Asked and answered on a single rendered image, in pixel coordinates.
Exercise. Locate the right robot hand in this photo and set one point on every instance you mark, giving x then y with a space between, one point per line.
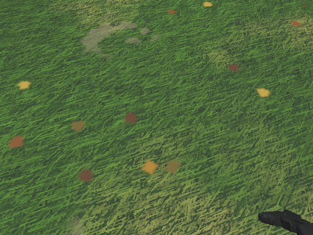
288 220

